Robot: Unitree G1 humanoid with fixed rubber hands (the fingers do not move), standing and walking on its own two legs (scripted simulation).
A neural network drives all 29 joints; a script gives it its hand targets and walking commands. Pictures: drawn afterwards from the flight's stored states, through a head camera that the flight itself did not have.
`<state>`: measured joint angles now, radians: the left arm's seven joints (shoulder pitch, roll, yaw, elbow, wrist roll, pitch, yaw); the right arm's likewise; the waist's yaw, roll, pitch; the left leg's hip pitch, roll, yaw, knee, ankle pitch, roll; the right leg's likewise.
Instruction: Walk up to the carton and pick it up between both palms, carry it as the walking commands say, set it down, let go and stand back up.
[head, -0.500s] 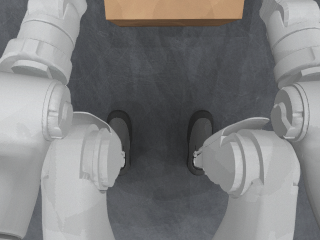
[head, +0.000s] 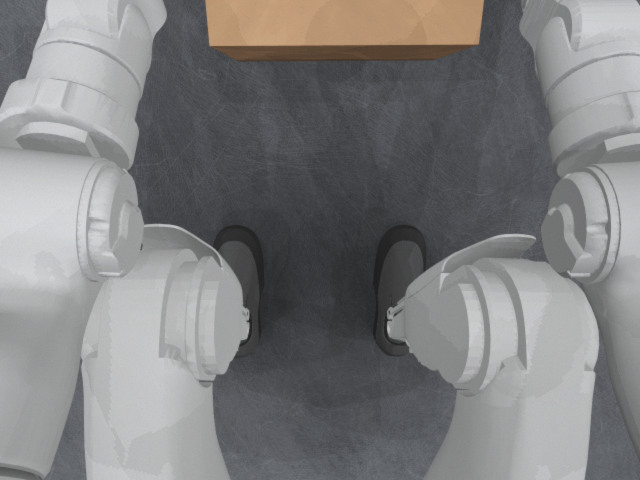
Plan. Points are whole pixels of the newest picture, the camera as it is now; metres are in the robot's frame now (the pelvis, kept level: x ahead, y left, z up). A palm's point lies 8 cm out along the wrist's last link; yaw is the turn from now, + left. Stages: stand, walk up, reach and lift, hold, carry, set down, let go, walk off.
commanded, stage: reach and lift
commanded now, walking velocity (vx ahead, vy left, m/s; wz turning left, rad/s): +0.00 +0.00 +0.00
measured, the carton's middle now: out of the picture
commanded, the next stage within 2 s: none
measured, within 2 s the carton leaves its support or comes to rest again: leaves its support in 0.22 s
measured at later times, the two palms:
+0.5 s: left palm out of the picture +0.56 +0.16 -0.16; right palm out of the picture +0.56 -0.18 -0.16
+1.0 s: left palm out of the picture +0.56 +0.15 -0.11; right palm out of the picture +0.56 -0.18 -0.11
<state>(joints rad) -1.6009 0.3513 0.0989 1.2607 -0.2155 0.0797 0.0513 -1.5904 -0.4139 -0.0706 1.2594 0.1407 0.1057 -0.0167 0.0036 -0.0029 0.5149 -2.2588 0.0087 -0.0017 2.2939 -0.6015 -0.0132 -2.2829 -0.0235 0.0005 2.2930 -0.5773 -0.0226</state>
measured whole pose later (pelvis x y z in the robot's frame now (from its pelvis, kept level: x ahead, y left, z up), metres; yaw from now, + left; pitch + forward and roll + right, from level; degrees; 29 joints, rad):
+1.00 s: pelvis -0.01 +0.00 +0.03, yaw +0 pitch +29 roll +0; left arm -1.51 0.29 0.14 0.91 -0.22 0.26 0.24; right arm -1.55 -0.41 -0.11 0.98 0.14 0.30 -0.08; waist 0.00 0.02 0.52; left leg -2.14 -0.03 -0.02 2.21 -0.57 -0.02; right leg -2.14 -0.02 0.00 2.21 -0.57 -0.01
